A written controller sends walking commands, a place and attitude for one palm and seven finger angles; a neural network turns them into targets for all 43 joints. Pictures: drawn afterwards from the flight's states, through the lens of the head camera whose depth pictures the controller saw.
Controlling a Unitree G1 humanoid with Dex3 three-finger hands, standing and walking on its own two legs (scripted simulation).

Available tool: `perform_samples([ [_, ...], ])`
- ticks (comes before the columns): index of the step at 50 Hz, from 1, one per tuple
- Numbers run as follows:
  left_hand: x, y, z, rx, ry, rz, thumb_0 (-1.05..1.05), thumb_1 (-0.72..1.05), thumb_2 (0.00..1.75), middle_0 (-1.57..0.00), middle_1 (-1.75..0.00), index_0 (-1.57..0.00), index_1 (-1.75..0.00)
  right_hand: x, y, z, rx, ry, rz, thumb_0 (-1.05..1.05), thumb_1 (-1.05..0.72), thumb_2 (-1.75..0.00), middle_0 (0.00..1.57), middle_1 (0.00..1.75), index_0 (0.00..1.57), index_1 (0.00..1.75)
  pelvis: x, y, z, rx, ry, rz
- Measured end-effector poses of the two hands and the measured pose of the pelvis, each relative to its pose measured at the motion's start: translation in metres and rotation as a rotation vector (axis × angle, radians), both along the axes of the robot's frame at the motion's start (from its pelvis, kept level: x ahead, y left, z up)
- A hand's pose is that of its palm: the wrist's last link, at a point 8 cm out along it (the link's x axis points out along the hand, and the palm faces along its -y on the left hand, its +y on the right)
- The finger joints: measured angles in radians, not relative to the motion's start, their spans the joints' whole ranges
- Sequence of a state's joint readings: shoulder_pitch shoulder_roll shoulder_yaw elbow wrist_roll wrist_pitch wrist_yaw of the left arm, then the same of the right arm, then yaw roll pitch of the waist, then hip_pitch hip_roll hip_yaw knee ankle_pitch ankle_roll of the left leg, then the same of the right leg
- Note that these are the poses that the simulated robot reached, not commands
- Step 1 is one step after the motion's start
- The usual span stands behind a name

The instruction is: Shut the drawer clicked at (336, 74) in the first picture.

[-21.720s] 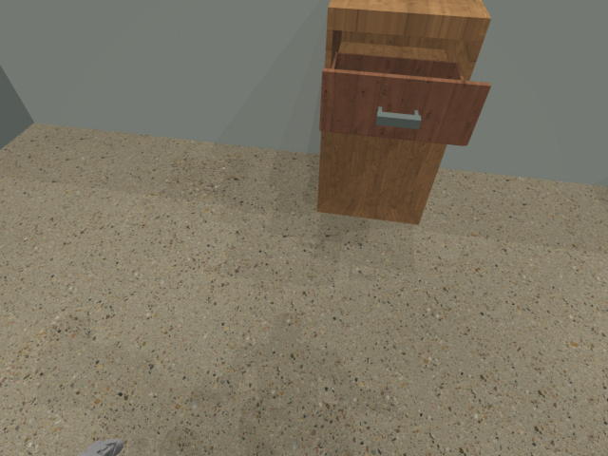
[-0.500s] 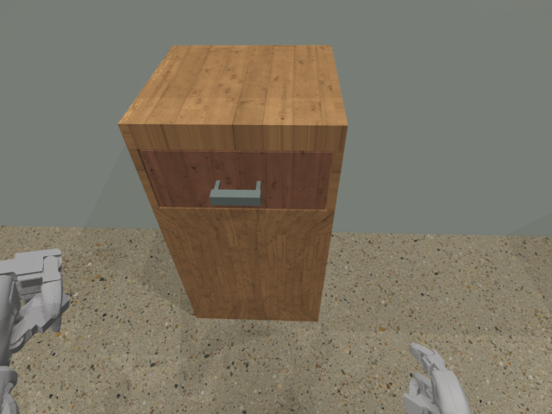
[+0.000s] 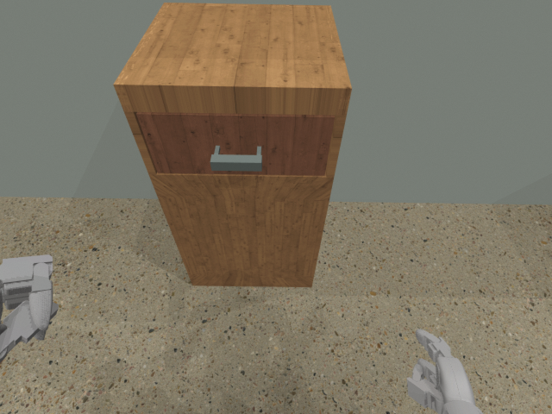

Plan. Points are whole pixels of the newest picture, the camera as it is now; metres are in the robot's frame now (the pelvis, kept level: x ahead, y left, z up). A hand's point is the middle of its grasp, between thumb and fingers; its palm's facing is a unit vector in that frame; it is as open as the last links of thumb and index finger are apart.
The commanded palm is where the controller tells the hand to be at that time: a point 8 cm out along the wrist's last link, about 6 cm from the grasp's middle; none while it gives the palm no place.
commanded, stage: step back with the hand held close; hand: left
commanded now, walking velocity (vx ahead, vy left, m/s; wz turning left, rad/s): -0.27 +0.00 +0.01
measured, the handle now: (237, 156) +0.65 +0.13 -0.05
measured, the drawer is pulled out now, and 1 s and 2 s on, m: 0.00 0.00 0.00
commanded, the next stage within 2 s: stop stepping back and stand still in 0.80 s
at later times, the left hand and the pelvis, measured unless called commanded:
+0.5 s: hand (20, 362) +0.14 +0.24 +0.16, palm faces +0.33 -0.82 -0.47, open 3.2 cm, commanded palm +0.07 +0.29 +0.18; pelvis -0.06 +0.00 -0.01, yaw +1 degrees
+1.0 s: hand out of the picture +0.02 +0.19 +0.18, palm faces +0.20 -0.80 -0.57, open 3.2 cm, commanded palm -0.04 +0.25 +0.18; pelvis -0.17 -0.03 -0.02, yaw +0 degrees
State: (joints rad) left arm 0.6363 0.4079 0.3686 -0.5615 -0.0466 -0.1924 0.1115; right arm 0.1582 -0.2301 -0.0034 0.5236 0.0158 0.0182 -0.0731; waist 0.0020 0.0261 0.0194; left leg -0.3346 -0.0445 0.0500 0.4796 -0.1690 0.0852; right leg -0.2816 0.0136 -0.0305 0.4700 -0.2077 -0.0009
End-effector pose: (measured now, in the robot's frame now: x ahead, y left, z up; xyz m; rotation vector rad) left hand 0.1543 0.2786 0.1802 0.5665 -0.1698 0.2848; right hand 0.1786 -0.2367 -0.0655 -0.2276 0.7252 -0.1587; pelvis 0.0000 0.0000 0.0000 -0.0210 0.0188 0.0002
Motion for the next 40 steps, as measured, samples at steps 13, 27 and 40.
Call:
perform_samples([
  [13, -0.041, -0.004, -0.001, 0.025, -0.083, 0.001, 0.01, 0.88, 0.89, -1.4, -1.6, -1.41, -1.6, -0.045, -0.006, -0.008, -0.047, 0.021, 0.033, 0.01, -0.9, -0.9, 0.21, 0.3, 0.2, 0.31, -0.034, -0.005, -0.009, -0.018, -0.011, 0.026],
  [27, -0.054, 0.005, -0.001, 0.042, -0.144, -0.069, 0.01, 0.88, 0.89, -1.4, -1.6, -1.41, -1.6, -0.089, -0.009, -0.007, -0.083, 0.047, -0.034, 0.02, -0.9, -0.9, 0.21, 0.3, 0.2, 0.3, -0.059, 0.005, -0.012, -0.048, -0.013, 0.034],
  [40, -0.097, -0.005, -0.006, 0.032, -0.086, -0.06, 0.01, 0.89, 0.9, -1.4, -1.6, -1.41, -1.6, -0.087, 0.012, -0.013, -0.029, 0.027, 0.114, 0.01, -0.9, -0.9, 0.21, 0.3, 0.2, 0.31, -0.104, -0.013, -0.011, -0.02, 0.137, -0.022],
])
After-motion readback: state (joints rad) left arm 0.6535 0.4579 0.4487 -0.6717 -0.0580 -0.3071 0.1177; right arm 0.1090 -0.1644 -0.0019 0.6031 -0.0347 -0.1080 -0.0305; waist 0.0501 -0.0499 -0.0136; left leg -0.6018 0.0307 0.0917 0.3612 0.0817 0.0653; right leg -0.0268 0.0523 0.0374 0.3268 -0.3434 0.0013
